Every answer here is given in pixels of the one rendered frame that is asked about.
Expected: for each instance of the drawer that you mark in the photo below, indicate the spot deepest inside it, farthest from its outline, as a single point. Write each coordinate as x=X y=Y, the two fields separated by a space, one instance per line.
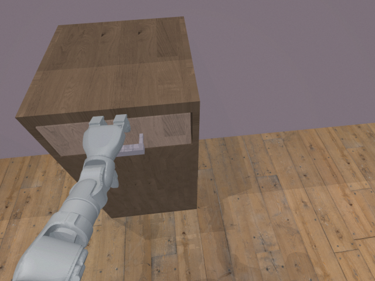
x=160 y=130

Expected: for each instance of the robot left forearm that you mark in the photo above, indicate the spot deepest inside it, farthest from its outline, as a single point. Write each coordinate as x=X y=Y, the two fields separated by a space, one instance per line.
x=76 y=217

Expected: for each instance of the robot left hand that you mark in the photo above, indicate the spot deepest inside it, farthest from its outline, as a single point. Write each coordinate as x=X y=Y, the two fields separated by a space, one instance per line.
x=106 y=140

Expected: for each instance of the handle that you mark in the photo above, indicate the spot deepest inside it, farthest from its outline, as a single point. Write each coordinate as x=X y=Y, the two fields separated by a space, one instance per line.
x=135 y=149

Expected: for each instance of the cabinet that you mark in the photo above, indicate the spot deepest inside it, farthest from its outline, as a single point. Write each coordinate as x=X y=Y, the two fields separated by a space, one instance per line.
x=136 y=67

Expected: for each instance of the left robot upper arm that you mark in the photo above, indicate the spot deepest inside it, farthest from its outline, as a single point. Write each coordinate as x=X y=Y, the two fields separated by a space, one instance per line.
x=53 y=259

